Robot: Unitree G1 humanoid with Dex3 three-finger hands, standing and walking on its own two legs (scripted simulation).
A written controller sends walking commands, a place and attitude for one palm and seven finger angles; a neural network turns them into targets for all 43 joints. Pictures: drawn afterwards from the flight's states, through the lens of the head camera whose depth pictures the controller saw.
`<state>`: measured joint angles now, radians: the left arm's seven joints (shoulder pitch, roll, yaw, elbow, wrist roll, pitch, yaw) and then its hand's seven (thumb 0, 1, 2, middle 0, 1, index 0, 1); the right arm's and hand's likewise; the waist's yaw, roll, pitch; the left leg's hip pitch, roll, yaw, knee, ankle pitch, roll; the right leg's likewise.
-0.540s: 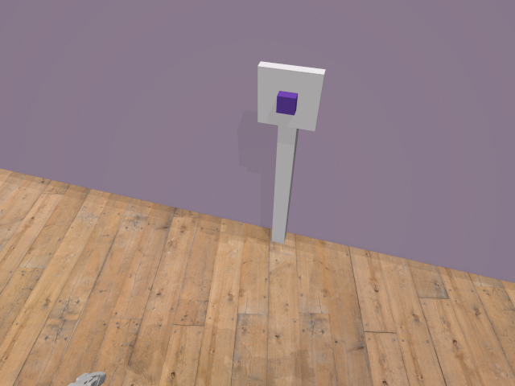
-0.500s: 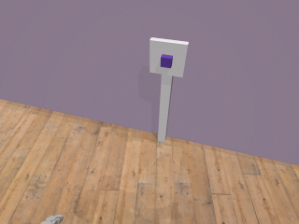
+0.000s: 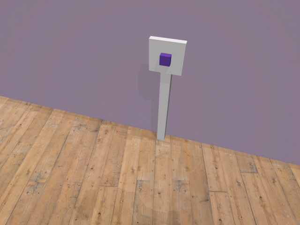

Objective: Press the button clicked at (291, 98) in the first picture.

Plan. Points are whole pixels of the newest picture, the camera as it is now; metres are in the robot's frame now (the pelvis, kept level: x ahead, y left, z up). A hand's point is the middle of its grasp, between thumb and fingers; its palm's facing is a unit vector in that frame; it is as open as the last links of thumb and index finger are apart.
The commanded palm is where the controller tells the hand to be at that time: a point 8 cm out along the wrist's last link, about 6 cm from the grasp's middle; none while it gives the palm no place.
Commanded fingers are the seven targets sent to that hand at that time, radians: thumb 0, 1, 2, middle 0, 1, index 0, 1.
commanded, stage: stand and wait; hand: left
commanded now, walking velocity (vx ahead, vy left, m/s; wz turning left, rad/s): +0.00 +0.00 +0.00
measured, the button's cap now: (165, 59) +0.86 -0.02 -0.01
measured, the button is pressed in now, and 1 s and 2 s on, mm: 0 0 0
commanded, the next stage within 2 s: look at it before walking up in 0.38 s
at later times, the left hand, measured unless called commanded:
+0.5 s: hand out of the picture +0.05 +0.22 -0.16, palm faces -0.03 -0.96 -0.29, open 7.4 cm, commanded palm none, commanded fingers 0.00 0.90 0.90 -0.20 -0.30 -0.20 -0.30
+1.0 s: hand out of the picture +0.05 +0.22 -0.16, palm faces -0.02 -0.95 -0.30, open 7.4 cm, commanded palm none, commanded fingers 0.00 0.90 0.90 -0.20 -0.30 -0.20 -0.30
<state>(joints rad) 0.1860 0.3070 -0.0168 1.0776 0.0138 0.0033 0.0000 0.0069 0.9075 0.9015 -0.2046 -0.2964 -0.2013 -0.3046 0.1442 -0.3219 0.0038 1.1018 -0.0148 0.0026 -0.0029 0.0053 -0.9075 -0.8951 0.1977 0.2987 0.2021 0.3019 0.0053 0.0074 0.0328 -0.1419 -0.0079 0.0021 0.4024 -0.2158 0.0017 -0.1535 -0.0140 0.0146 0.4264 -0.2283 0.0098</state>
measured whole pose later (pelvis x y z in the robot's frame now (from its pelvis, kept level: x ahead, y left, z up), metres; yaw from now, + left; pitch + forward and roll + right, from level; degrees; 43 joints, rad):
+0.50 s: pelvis +0.00 +0.00 +0.00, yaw +0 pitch -2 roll +0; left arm 0.18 0.28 -0.01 1.10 0.01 -0.01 0.00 0.01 0.91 0.90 -0.20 -0.30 -0.20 -0.30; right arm 0.17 -0.29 0.00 1.14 -0.01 0.00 -0.01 0.00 -0.91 -0.90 0.20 0.30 0.20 0.30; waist 0.00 0.00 0.02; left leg -0.15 0.00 0.01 0.38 -0.20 -0.01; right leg -0.16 0.00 0.02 0.41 -0.21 0.00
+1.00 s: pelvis +0.01 +0.00 +0.00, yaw -1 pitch -2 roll +0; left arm 0.19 0.28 -0.01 1.11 0.02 -0.01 0.01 0.01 0.91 0.90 -0.20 -0.30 -0.20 -0.30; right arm 0.15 -0.29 0.00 1.14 -0.01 -0.01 -0.01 0.00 -0.91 -0.90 0.20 0.30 0.20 0.30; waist 0.01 0.00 0.02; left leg -0.13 0.00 0.01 0.37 -0.21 -0.01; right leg -0.14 0.00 0.02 0.39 -0.22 0.00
